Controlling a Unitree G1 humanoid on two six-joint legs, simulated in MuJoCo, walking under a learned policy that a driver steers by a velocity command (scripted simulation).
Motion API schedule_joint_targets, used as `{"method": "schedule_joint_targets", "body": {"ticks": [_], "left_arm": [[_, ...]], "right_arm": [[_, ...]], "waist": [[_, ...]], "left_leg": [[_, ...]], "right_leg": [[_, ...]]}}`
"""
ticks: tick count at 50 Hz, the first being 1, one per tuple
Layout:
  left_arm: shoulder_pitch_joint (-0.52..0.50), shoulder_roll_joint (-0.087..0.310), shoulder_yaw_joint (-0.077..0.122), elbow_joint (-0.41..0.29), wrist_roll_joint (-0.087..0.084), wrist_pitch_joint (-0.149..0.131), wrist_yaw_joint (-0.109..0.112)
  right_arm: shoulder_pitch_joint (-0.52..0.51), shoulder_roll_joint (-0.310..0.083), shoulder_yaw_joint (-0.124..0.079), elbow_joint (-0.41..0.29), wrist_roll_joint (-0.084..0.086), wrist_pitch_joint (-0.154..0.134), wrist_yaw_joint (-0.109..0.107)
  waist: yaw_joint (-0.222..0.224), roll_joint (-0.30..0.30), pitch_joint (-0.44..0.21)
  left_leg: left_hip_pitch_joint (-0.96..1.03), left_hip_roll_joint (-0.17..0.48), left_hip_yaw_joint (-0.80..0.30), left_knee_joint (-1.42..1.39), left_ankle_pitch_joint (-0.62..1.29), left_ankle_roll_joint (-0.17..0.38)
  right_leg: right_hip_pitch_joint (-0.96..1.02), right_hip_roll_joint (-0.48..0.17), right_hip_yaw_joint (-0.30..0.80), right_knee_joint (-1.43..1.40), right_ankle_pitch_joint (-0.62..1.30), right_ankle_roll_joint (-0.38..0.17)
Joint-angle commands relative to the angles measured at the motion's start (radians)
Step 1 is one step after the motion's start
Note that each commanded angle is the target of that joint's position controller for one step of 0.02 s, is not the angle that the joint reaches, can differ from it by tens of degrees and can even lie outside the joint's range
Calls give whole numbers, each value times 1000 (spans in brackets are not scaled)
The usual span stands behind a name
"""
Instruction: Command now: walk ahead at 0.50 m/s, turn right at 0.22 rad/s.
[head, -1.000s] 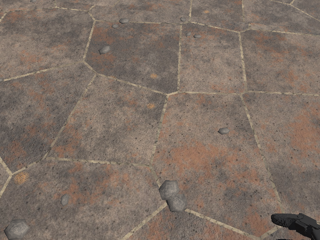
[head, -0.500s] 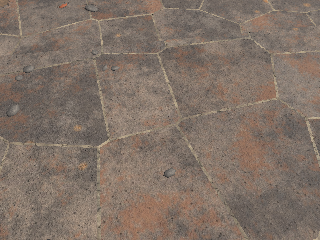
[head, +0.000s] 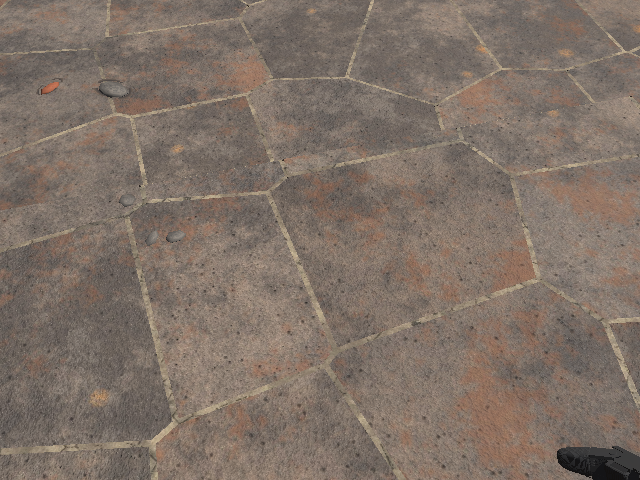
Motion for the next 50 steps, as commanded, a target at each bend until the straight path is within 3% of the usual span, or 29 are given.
{"method": "schedule_joint_targets", "body": {"ticks": [1,2,3,4,5,6,7,9,12,15,19,22,24,25,26,27,28,29,30,31,32,34,36,39,43,47,48,50], "left_arm": [[78,40,-4,-68,2,-18,0],[116,41,-11,-64,-11,-27,1],[26,128,8,-73,-22,-32,-1],[-74,137,10,-96,-19,-34,-2],[-127,125,8,-112,-5,-37,-5],[-132,115,13,-112,6,-37,-6],[-114,97,11,-106,6,-35,-9],[-99,63,4,-99,5,-30,-10],[-188,39,-8,-128,12,-32,-10],[-282,18,-18,-147,9,-41,-19],[-395,21,-20,-180,-4,-49,-36],[-425,41,-15,-200,-5,-57,-50],[-334,76,2,-178,0,-60,-50],[-198,117,24,-136,5,-59,-44],[-15,180,45,-99,15,-55,-33],[57,269,64,-78,17,-48,-32],[81,181,41,-75,7,-42,-33],[6,146,25,-78,5,-42,-32],[-66,129,17,-87,7,-42,-32],[-121,100,9,-89,15,-43,-35],[-154,77,3,-89,23,-51,-36],[-174,71,5,-72,21,-68,-39],[-165,89,13,-47,27,-80,-33],[-144,103,17,-18,30,-81,-21],[-112,127,21,14,22,-74,-9],[-56,146,30,57,6,-46,-3],[-55,153,33,61,2,-37,-1],[-76,179,41,57,-2,-19,9]], "right_arm": [[313,-266,-88,2,-19,-15,-11],[385,-240,-87,48,9,-2,0],[340,-169,-65,37,27,1,1],[272,-139,-53,22,17,9,-2],[224,-121,-44,19,4,15,-2],[196,-99,-35,18,-4,14,-3],[185,-90,-31,19,-8,13,-3],[195,-100,-33,33,2,8,-5],[222,-143,-44,55,10,11,-14],[259,-157,-46,77,20,21,-20],[338,-167,-45,120,27,37,-22],[355,-182,-51,141,30,55,-28],[329,-200,-56,142,31,65,-33],[322,-188,-50,139,29,68,-35],[312,-147,-31,114,10,65,-37],[433,-33,5,96,5,44,-30],[397,-102,-10,112,18,24,-23],[303,-163,-28,80,42,14,-16],[242,-157,-27,67,41,11,-17],[220,-145,-29,68,29,16,-19],[243,-132,-32,77,27,29,-20],[280,-89,-27,96,31,57,-23],[245,-79,-28,82,29,71,-28],[176,-73,-30,61,24,69,-23],[48,-45,-17,19,22,60,-1],[-44,-47,-14,-43,23,63,21],[-52,-52,-16,-57,23,63,28],[-17,-78,-30,-72,23,66,36]], "waist": [[-140,97,-302],[-147,291,-335],[-166,160,-189],[-159,79,-84],[-137,38,-7],[-110,48,11],[-91,69,12],[-80,84,3],[-97,51,18],[-130,47,29],[-169,45,56],[-154,56,65],[-87,69,10],[-20,52,-79],[54,-13,-225],[13,-269,-359],[44,-242,-379],[33,-181,-214],[5,-117,-120],[-24,-81,-55],[-60,-105,-34],[-89,-119,-20],[-91,-102,13],[-75,-78,33],[-24,-62,69],[4,-54,97],[-1,-60,96],[-38,-93,50]], "left_leg": [[719,288,-393,14,-50,230],[822,393,-731,-141,-320,303],[722,371,-693,-181,-489,261],[592,332,-556,-194,-451,224],[466,292,-460,-224,-348,217],[396,259,-395,-243,-255,207],[352,229,-344,-262,-184,200],[321,211,-269,-290,-72,212],[326,207,-186,-320,56,221],[326,173,-102,-323,96,192],[384,200,-92,-299,87,180],[479,245,-109,-243,157,161],[499,235,-84,-128,383,135],[458,190,-45,29,489,111],[280,141,-7,295,314,75],[-130,-31,35,673,-260,3],[-250,-22,-93,791,-534,11],[-324,33,-83,825,-468,22],[-306,79,-51,785,-376,22],[-272,107,-44,729,-316,15],[-207,134,-54,692,-271,10],[-146,141,-56,662,-227,-6],[-185,138,-77,609,-155,-22],[-229,123,-93,455,17,-28],[-189,102,-22,249,167,-13],[-252,89,11,157,79,23],[-253,80,28,146,27,36],[-160,28,89,144,-82,70]], "right_leg": [[-403,-50,-15,541,363,-7],[-635,7,-32,756,-125,26],[-737,-53,10,833,-88,19],[-746,-100,-34,825,-8,15],[-729,-135,-64,766,55,16],[-686,-169,-68,702,104,17],[-638,-183,-77,666,129,21],[-613,-193,-103,601,156,35],[-641,-204,-124,429,283,60],[-591,-183,-149,241,447,67],[-557,-152,-166,113,511,59],[-555,-139,-164,56,419,24],[-403,-102,-197,15,374,-11],[-202,-85,-215,-2,395,-42],[101,-223,-74,51,446,-104],[457,-461,374,-12,269,-262],[451,-477,535,-117,144,-264],[321,-443,395,-143,125,-221],[172,-401,278,-169,197,-198],[50,-368,189,-207,270,-186],[-34,-341,123,-242,324,-173],[-123,-324,32,-299,378,-175],[-147,-326,-44,-334,428,-177],[-112,-312,-148,-348,488,-153],[-76,-308,-253,-364,499,-121],[96,-360,-290,-303,575,-103],[132,-371,-299,-269,641,-94],[167,-374,-331,-149,953,-69]]}}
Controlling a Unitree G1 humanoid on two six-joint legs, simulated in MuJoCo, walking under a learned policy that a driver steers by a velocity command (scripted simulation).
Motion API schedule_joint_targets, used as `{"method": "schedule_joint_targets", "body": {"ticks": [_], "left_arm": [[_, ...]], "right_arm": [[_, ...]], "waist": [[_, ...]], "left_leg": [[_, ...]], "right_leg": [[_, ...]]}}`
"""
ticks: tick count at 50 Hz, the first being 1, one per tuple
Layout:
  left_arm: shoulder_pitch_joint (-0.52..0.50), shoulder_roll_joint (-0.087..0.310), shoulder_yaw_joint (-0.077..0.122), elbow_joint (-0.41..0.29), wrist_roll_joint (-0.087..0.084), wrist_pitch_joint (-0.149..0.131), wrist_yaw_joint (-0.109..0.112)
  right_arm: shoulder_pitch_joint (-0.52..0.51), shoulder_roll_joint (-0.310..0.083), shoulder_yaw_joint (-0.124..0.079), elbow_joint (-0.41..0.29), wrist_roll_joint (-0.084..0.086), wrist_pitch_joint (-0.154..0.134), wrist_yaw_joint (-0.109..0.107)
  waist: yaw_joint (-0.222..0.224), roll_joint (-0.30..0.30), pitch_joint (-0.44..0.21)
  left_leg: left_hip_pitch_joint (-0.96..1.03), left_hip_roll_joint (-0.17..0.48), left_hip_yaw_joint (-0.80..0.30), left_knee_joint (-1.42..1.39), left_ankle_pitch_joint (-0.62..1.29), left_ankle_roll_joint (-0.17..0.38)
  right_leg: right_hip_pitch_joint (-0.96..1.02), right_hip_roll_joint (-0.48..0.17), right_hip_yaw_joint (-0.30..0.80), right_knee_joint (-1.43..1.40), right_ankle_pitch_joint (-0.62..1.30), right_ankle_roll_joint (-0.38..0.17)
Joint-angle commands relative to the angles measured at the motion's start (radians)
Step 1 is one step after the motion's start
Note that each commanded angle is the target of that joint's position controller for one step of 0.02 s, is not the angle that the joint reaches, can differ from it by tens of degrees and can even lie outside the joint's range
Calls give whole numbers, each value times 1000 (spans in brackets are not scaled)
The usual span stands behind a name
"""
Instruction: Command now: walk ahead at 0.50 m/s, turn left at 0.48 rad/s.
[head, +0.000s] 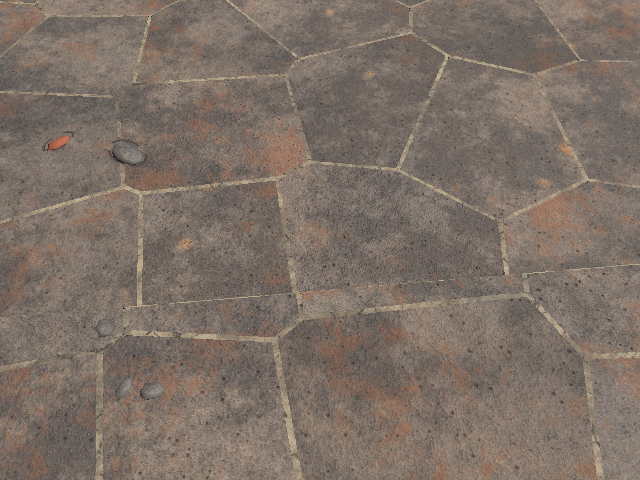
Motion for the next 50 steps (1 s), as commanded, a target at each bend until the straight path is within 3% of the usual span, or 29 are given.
{"method": "schedule_joint_targets", "body": {"ticks": [1,2,3,4,5,6,7,8,9,11,12,13,15,19,22,25,27,28,29,30,31,32,34,35,37,40,44,47,50], "left_arm": [[-24,205,51,-48,-7,19,20],[-40,203,48,-55,-8,28,26],[-27,180,36,-74,5,24,32],[79,27,-15,-121,38,-7,9],[-13,97,-6,-122,6,-50,-7],[-113,145,8,-157,-32,-73,-18],[-143,133,2,-167,-26,-86,-14],[-154,136,8,-160,0,-86,-7],[-137,144,16,-159,10,-76,-5],[-107,126,18,-158,18,-52,-5],[-59,-5,-46,-143,151,-41,-27],[-68,8,-45,-138,141,-26,-33],[-157,47,-49,-164,100,-9,-32],[-294,41,-83,-200,82,3,-50],[-367,65,-89,-226,77,-11,-50],[-386,91,-87,-237,63,-24,-38],[-239,160,-57,-197,35,-45,-30],[-48,207,-41,-143,44,-58,-34],[193,198,-38,-89,53,-44,-36],[308,155,-45,-41,70,-39,-33],[217,155,-38,-42,61,-50,-31],[94,98,-51,-65,56,-48,-26],[6,1,-78,-84,54,-45,-12],[-27,-2,-77,-92,57,-48,-8],[-41,27,-58,-92,60,-61,-10],[12,69,-35,-68,78,-68,-38],[95,65,-32,-18,74,-70,-80],[165,69,-30,23,77,-66,-87],[202,70,-29,50,86,-48,-87]], "right_arm": [[7,-122,-43,-92,0,-10,11],[151,-165,-71,-58,3,-8,5],[322,-248,-107,-23,5,-1,-13],[323,-350,-124,-23,17,-2,-22],[354,-268,-99,-47,9,-11,-23],[320,-220,-85,-45,-2,-19,-24],[261,-201,-79,-54,-1,-24,-26],[194,-169,-70,-69,-2,-23,-27],[154,-147,-61,-88,-14,-24,-31],[132,-146,-61,-102,-12,-24,-37],[221,-70,-24,-44,-93,-77,-13],[227,-84,-33,-49,-94,-96,1],[197,-134,-39,-66,-85,-110,25],[309,-172,-49,-31,-81,-97,60],[354,-176,-47,0,-88,-82,58],[322,-184,-46,25,-82,-73,39],[292,-174,-41,35,-96,-78,34],[375,-79,-13,28,-113,-88,26],[507,-4,15,34,-132,-102,34],[309,-80,-8,1,-99,-93,41],[211,-80,-17,-20,-82,-87,18],[208,-92,-17,-4,-85,-83,-8],[202,-55,5,5,-125,-75,-18],[190,-36,8,3,-125,-67,-14],[152,-31,10,0,-109,-55,-6],[89,-10,26,-7,-105,-37,5],[-12,-15,29,-34,-95,-12,18],[-98,-46,16,-61,-87,-18,11],[-188,-45,9,-84,-82,-20,5]], "waist": [[-75,-120,-25],[-156,-105,-101],[-226,-16,-203],[-117,245,-293],[-185,131,-402],[-200,89,-267],[-163,9,-180],[-123,-27,-114],[-85,-3,-95],[-51,8,-76],[-44,84,-102],[-61,50,-33],[-74,21,-2],[-144,17,20],[-167,30,34],[-136,36,30],[-55,19,-73],[-28,-133,-291],[20,-319,-507],[124,-170,-330],[81,-130,-104],[30,-99,-31],[-32,-75,-61],[-54,-73,-71],[-63,-76,-43],[-40,-52,-19],[-23,-89,11],[-5,-93,25],[8,-104,43]], "left_leg": [[96,-75,85,0,-146,57],[297,-120,97,-51,-110,89],[610,-39,-73,-78,-85,148],[972,218,-628,-149,-231,342],[1043,269,-836,-285,-321,366],[958,238,-685,-303,-250,312],[815,196,-567,-303,-161,279],[673,161,-477,-317,-51,258],[574,136,-426,-339,37,253],[473,110,-376,-372,116,259],[443,73,-309,-390,-78,238],[382,51,-298,-408,-149,223],[297,29,-272,-405,-147,213],[347,71,-286,-344,-48,233],[458,128,-351,-315,2,236],[562,151,-362,-278,105,180],[479,54,-266,-125,356,87],[308,-85,-185,135,212,12],[-14,-231,-128,431,-450,-57],[-216,-204,-169,662,-552,-38],[-295,-132,-173,708,-441,-9],[-250,-62,-165,673,-336,5],[-99,15,-151,577,-249,10],[-69,25,-136,536,-258,3],[-75,39,-103,413,-250,-25],[-80,44,-42,233,-71,-54],[-18,13,-8,81,91,-25],[-74,-6,-23,-12,106,-11],[-12,-35,12,-33,18,16]], "right_leg": [[23,-298,32,206,1029,-112],[-39,-263,1,401,1069,-83],[-265,-220,-3,692,829,-41],[-740,-8,60,1052,-109,28],[-860,13,283,1163,-231,12],[-935,-39,299,1153,-144,-13],[-912,-82,290,1071,-59,-24],[-854,-110,283,983,-14,-18],[-777,-130,290,939,17,-11],[-721,-132,278,863,38,17],[-702,-137,292,860,101,27],[-729,-126,266,825,154,37],[-716,-119,235,694,264,60],[-685,-107,213,446,372,57],[-704,-79,207,362,378,26],[-648,-57,190,285,373,-29],[-320,-25,148,315,452,-109],[83,-142,285,382,614,-264],[516,-396,725,254,478,-478],[423,-394,859,110,148,-379],[202,-367,760,53,-59,-290],[14,-343,671,12,-49,-277],[-141,-311,549,-44,194,-285],[-168,-289,499,-73,233,-281],[-210,-254,406,-109,256,-280],[-244,-245,322,-122,412,-305],[-262,-225,259,-82,542,-292],[-113,-246,272,-43,574,-274],[-72,-257,263,-26,538,-235]]}}
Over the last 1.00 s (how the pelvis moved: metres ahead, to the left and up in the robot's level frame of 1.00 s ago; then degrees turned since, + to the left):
0.54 -0.01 0.00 9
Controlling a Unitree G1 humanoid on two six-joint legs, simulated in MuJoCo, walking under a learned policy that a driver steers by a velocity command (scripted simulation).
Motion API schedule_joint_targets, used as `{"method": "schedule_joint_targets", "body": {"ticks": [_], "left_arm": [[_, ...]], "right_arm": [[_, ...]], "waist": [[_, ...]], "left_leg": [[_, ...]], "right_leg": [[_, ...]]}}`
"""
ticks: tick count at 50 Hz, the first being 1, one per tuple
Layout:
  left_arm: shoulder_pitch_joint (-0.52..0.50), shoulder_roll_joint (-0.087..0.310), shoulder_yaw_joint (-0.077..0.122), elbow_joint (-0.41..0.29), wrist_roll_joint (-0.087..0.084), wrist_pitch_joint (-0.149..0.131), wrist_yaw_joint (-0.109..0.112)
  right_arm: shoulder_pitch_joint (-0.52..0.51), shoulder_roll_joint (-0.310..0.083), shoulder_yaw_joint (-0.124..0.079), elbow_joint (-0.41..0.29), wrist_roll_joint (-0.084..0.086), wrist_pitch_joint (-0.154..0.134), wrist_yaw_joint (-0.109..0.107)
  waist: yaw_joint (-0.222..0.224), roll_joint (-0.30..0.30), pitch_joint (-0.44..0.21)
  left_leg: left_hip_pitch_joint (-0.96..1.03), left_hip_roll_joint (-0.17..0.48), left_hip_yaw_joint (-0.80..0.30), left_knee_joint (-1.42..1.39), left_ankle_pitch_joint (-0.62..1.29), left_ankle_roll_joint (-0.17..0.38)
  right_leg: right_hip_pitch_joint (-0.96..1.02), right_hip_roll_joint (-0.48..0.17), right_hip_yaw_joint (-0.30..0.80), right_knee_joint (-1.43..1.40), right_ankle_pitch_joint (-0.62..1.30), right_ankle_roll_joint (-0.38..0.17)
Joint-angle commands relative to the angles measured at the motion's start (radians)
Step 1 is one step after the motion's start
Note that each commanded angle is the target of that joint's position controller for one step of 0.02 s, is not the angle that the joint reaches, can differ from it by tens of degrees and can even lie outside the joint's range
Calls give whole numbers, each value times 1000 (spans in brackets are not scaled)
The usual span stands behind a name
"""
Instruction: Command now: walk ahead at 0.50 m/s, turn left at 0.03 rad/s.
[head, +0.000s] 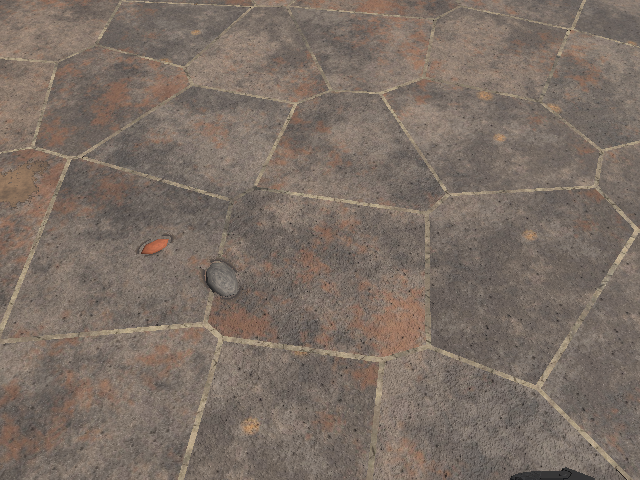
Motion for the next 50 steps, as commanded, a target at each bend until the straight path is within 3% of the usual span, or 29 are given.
{"method": "schedule_joint_targets", "body": {"ticks": [1,3,4,5,6,7,8,9,11,13,15,17,19,21,25,29,30,31,34,36,37,38,39,40,42,43,45,47,50], "left_arm": [[43,149,35,-13,-1,4,2],[11,187,45,-14,-9,6,11],[-8,195,47,-24,-1,-3,14],[93,110,22,-33,9,-13,24],[153,33,-15,-41,30,-23,2],[-61,119,18,-64,-9,-15,-12],[-151,125,25,-90,-28,-17,3],[-165,147,29,-88,-7,-17,24],[-180,70,-2,-98,29,-5,38],[-181,51,-5,-92,15,21,37],[-224,39,-7,-110,16,39,31],[-214,5,-25,-112,38,47,13],[-279,45,-12,-131,34,33,7],[-339,35,-14,-144,21,30,9],[-416,71,-7,-193,23,48,15],[-575,39,-19,-245,11,60,8],[-695,64,13,-283,-186,49,-4],[-674,59,7,-283,-196,43,-14],[-524,52,22,-220,-121,49,-29],[-142,147,79,-97,-106,70,2],[-33,257,93,-67,-83,61,19],[50,249,87,-55,-94,59,24],[77,276,104,-60,-95,72,38],[1,260,104,-79,-83,80,58],[-260,209,81,-175,-73,60,78],[-331,217,84,-192,-74,52,72],[-379,197,82,-206,-75,52,75],[-364,211,95,-215,-73,62,97],[-290,189,95,-183,-96,89,114]], "right_arm": [[-134,-104,-38,-93,9,-16,-9],[-81,-137,-57,-88,26,-29,-16],[35,-180,-75,-60,42,-44,-24],[226,-229,-81,-11,38,-55,-26],[479,-220,-79,36,32,-48,-34],[633,-175,-79,110,1,-55,-42],[537,-208,-90,115,9,-70,-47],[424,-164,-80,98,17,-68,-53],[301,-54,-41,76,18,-59,-50],[245,-37,-41,53,12,-72,-53],[293,-98,-59,76,-4,-78,-49],[345,-95,-62,101,-31,-81,-40],[414,-48,-41,126,-28,-91,-52],[466,-46,-27,160,-20,-81,-45],[541,-26,9,203,-30,-81,-37],[674,-40,17,272,-17,-72,-62],[557,-145,-40,259,120,-44,-102],[555,-157,-40,247,120,-30,-117],[575,-129,-48,246,90,-8,-112],[519,-130,-52,241,83,-21,-89],[585,-25,-35,206,58,-53,-69],[622,-99,-29,163,90,-94,-52],[472,-127,-33,70,137,-106,-57],[366,-98,-19,21,146,-108,-67],[323,-144,-43,16,102,-76,-105],[334,-147,-57,27,76,-49,-118],[307,-122,-63,0,54,-35,-128],[232,-94,-59,-20,60,-47,-125],[185,-97,-62,-31,75,-38,-105]], "waist": [[-37,-92,88],[-101,-89,52],[-146,-69,-37],[-152,55,-265],[-235,240,-460],[-329,107,-271],[-277,79,-55],[-223,33,-8],[-126,-3,-1],[-88,15,13],[-108,9,23],[-110,1,32],[-148,-7,42],[-168,16,46],[-180,5,136],[-259,-6,218],[-253,-14,284],[-239,-44,249],[-207,-22,114],[4,-30,-60],[-16,-330,-187],[21,-281,-481],[66,-248,-540],[33,-84,-441],[-82,104,-224],[-138,114,-97],[-178,20,-6],[-148,-76,-58],[-123,-119,-141]], "left_leg": [[37,-32,36,-29,-76,33],[245,-81,93,-72,-60,81],[480,-85,72,-13,7,130],[919,38,-93,53,168,271],[1282,292,-559,-143,-1,463],[1187,268,-612,-242,-151,355],[940,260,-504,-272,-185,286],[756,244,-422,-307,-122,275],[542,223,-311,-363,4,265],[442,173,-232,-430,-77,250],[380,132,-150,-443,-80,250],[330,125,-105,-394,-49,245],[469,140,-114,-323,-73,237],[397,96,-42,-284,-142,207],[459,167,-77,-194,-224,205],[653,179,-66,-132,-262,162],[504,202,-58,-50,-204,123],[577,196,-17,4,-128,105],[574,154,62,246,154,60],[311,76,122,740,174,6],[-159,-46,121,1261,-776,-79],[-243,-38,-94,1354,-813,-94],[-339,-40,-118,1346,-770,-120],[-402,17,-112,1196,-621,-95],[-277,54,-123,1036,-430,-104],[-152,64,-116,904,-435,-118],[51,65,-85,539,-398,-136],[243,-17,-33,244,-188,-138],[301,-58,-54,91,-6,-137]], "right_leg": [[-2,-294,127,1,531,-171],[-32,-273,88,108,793,-137],[-124,-219,41,250,894,-82],[-353,-117,7,523,632,-5],[-676,47,26,857,-174,59],[-854,25,146,1102,-270,19],[-915,-51,176,1168,-182,-7],[-846,-110,180,1117,-108,-21],[-712,-175,176,1009,-9,-24],[-670,-177,154,892,4,-8],[-677,-170,109,777,109,24],[-671,-176,105,755,352,16],[-855,-192,158,608,596,19],[-736,-172,115,460,778,6],[-788,-180,136,434,765,-11],[-869,-188,86,266,687,-14],[-835,-131,175,325,644,-15],[-855,-120,150,300,637,-13],[-533,-70,25,214,631,-33],[22,-48,-6,219,698,-98],[484,-269,250,517,1253,-248],[673,-391,504,540,1262,-408],[670,-445,671,361,829,-471],[525,-422,720,219,390,-402],[38,-448,726,142,495,-368],[-227,-398,634,115,630,-342],[-516,-241,398,113,728,-269],[-586,-121,265,132,779,-220],[-449,-147,285,181,664,-187]]}}
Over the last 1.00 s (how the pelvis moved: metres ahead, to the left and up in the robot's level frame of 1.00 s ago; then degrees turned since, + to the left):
0.59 0.06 0.01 16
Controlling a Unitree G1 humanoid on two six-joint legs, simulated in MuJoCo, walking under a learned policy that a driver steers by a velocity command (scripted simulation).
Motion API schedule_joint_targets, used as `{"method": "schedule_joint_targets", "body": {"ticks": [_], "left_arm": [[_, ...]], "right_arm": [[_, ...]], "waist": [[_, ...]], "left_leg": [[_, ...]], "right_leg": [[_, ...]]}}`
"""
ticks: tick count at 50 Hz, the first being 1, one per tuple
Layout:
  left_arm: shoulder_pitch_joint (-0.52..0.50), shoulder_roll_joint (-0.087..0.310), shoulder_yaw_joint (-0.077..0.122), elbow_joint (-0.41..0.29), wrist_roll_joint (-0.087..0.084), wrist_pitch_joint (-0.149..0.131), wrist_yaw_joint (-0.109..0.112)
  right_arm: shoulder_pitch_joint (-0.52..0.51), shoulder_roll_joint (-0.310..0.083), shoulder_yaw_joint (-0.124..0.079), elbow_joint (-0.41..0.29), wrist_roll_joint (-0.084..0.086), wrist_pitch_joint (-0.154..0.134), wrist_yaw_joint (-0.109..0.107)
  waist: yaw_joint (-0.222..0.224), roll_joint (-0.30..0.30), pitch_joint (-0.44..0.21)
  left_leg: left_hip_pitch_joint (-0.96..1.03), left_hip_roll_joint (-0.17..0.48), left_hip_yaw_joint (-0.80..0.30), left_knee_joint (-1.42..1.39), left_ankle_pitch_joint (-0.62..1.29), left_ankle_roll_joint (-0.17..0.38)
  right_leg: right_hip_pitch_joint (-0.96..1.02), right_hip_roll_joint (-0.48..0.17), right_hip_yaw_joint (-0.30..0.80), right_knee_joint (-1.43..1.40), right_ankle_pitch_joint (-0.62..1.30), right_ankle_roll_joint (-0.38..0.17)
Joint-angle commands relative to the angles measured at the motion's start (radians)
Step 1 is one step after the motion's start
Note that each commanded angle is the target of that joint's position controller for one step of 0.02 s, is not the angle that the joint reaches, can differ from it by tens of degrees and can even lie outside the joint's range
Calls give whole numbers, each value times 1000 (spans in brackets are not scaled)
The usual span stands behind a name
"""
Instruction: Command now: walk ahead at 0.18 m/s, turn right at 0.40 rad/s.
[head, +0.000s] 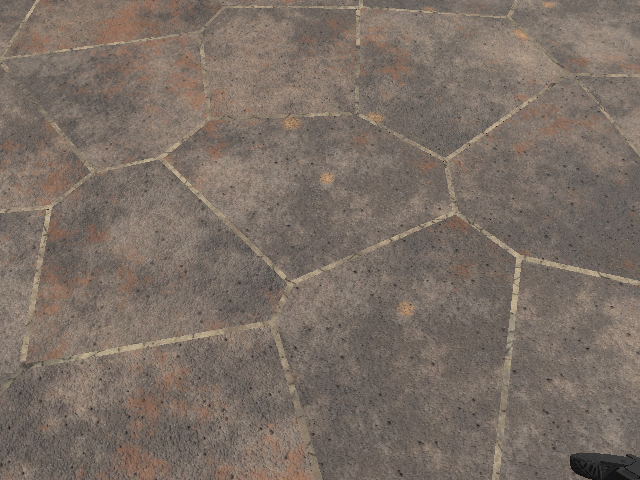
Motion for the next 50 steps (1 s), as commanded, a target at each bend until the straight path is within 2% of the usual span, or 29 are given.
{"method": "schedule_joint_targets", "body": {"ticks": [1,3,4,5,6,7,8,9,10,11,12,13,14,16,17,18,19,20,21,22,23,26,30,37,50], "left_arm": [[-48,127,36,-71,-16,3,21],[-53,94,28,-70,-17,6,24],[-50,69,21,-69,-10,6,24],[20,26,13,-63,5,0,21],[150,16,8,-48,-9,-5,20],[157,76,15,-49,-14,1,17],[104,126,31,-45,-14,21,21],[58,129,36,-38,-8,45,27],[43,118,38,-37,-3,65,31],[40,98,34,-29,-2,76,29],[39,72,26,-20,-4,79,28],[36,50,19,-9,0,75,26],[31,39,16,-2,3,69,24],[38,37,16,18,7,61,22],[43,35,15,28,11,58,19],[36,47,16,30,24,57,17],[27,76,18,22,35,56,16],[13,130,31,35,22,56,17],[5,99,27,43,12,49,16],[-5,70,18,51,15,39,16],[-17,64,15,58,18,29,16],[-6,58,12,82,14,6,16],[11,58,10,114,7,5,17],[12,49,6,157,4,11,19],[16,35,-3,217,6,15,20]], "right_arm": [[136,-52,-19,-16,2,15,12],[114,-80,-35,-33,-17,19,18],[122,-94,-41,-35,-32,18,19],[132,-142,-50,-51,-44,14,16],[151,-155,-52,-55,-60,23,16],[172,-104,-43,-46,-45,29,24],[146,-81,-35,-52,-34,33,31],[105,-64,-28,-54,-27,42,35],[50,-63,-25,-59,-23,50,37],[-1,-67,-26,-60,-26,59,37],[-31,-76,-31,-60,-30,65,36],[-29,-73,-32,-52,-31,69,34],[-8,-68,-31,-40,-28,71,31],[12,-56,-26,-17,-13,73,25],[23,-46,-22,-6,-6,73,24],[54,-37,-19,10,-4,71,23],[63,-31,-16,19,-7,66,27],[86,-40,-22,15,-11,62,32],[54,-50,-24,18,-16,60,30],[48,-44,-25,24,-12,60,28],[58,-32,-24,35,-9,63,24],[87,-29,-28,65,-6,67,21],[93,-33,-32,97,-2,71,21],[93,-45,-36,153,3,85,12],[78,-53,-32,242,5,98,2]], "waist": [[-68,-118,-183],[-89,-109,-151],[-99,-100,-136],[-73,23,-142],[-33,240,-233],[-43,272,-290],[-57,194,-257],[-55,119,-216],[-37,111,-175],[-17,121,-141],[-9,136,-116],[-14,144,-115],[-24,145,-127],[-18,134,-148],[-11,125,-145],[-15,104,-144],[-22,69,-122],[-72,-31,-78],[-54,-63,-50],[-58,-80,-40],[-63,-92,-37],[-62,-77,-48],[-54,-46,-52],[-50,-20,-43],[-52,-28,-15]], "left_leg": [[342,-57,46,-147,169,10],[399,-52,44,-239,214,46],[442,-28,40,-279,250,70],[543,99,-59,-304,560,117],[680,279,-261,-318,708,280],[681,344,-419,-386,490,357],[639,298,-420,-415,250,346],[575,248,-358,-432,84,306],[490,223,-313,-457,-10,284],[399,183,-247,-484,-66,258],[320,134,-172,-501,-77,238],[301,104,-126,-502,-73,232],[321,100,-113,-496,-74,240],[351,102,-106,-475,-97,247],[346,92,-96,-464,-126,233],[327,81,-91,-462,-172,202],[297,65,-76,-441,-222,163],[312,4,-9,-435,-237,132],[380,-22,33,-395,-195,109],[422,-26,43,-367,-140,107],[448,-25,48,-348,-84,114],[484,-27,58,-316,63,128],[502,-27,64,-302,142,126],[521,-27,68,-300,175,116],[529,-29,71,-318,134,107]], "right_leg": [[-49,-232,152,-69,480,-155],[-50,-215,194,-14,284,-103],[-62,-174,189,45,184,-69],[-131,-85,134,179,-13,-13],[-224,-1,66,392,-371,44],[-264,-41,60,507,-484,76],[-278,-75,56,576,-448,94],[-274,-101,44,600,-394,110],[-244,-127,36,575,-347,120],[-178,-147,16,499,-304,124],[-97,-139,-25,415,-273,124],[-43,-128,-52,341,-249,122],[-11,-125,-59,274,-217,119],[68,-122,-72,112,-86,104],[119,-115,-84,20,-19,91],[167,-127,-71,-9,17,76],[184,-183,-13,-30,29,51],[99,-197,6,-22,-83,15],[4,-189,14,-58,-195,4],[-30,-190,17,-85,-213,13],[-38,-187,14,-95,-183,27],[-6,-178,1,-80,-79,45],[33,-169,-11,-60,19,42],[68,-158,-27,-56,93,42],[85,-146,-47,-82,78,46]]}}
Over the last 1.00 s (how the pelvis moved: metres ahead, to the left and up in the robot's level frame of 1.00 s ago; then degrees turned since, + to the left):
0.59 -0.06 -0.13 -20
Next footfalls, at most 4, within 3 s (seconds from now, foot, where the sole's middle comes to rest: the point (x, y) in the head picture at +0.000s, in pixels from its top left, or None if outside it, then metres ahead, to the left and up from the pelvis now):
0.08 left None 0.21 0.14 -0.77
0.38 right None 0.12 -0.10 -0.77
2.92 right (391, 399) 0.61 -0.09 -0.77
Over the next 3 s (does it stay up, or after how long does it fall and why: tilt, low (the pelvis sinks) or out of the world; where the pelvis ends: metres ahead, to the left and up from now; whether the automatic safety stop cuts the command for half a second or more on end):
stays up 0.47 0.00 -0.01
